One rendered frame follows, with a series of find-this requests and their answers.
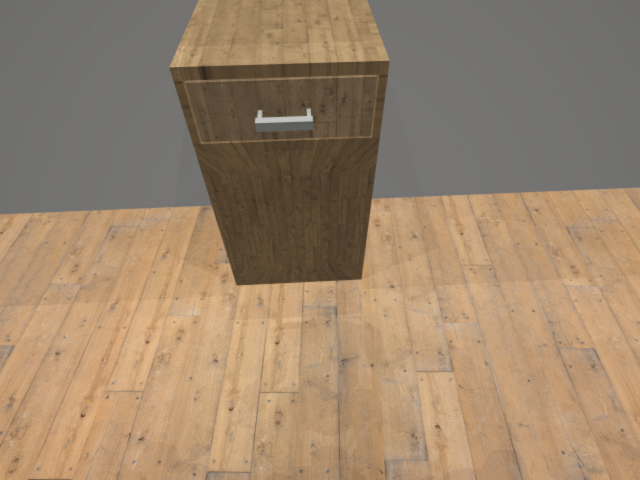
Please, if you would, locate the cabinet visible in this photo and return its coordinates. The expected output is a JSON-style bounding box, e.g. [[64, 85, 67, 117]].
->
[[169, 0, 390, 285]]

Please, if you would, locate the handle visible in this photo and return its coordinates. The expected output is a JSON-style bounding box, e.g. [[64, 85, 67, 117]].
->
[[255, 109, 313, 132]]

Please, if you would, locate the drawer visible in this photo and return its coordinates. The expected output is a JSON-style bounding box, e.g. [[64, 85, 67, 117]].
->
[[185, 75, 377, 142]]

